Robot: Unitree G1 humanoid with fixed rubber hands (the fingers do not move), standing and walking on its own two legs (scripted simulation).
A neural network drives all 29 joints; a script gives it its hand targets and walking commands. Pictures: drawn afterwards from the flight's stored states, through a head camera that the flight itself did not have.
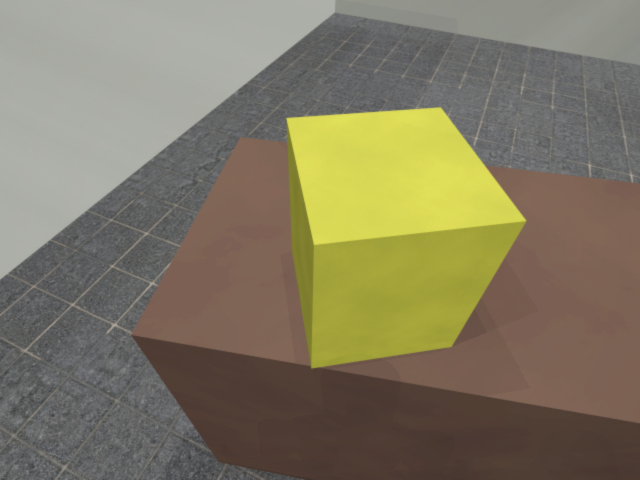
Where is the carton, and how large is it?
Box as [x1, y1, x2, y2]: [286, 107, 525, 368]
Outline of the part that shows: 440,107 286,118 292,253 311,368 451,346 525,222 524,218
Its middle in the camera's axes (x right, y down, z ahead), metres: +0.08 +0.00 +0.51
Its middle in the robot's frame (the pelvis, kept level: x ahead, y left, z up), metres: +0.40 -0.05 +0.10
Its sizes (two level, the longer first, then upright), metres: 0.210 0.200 0.250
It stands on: a pedestal, 0.73 m high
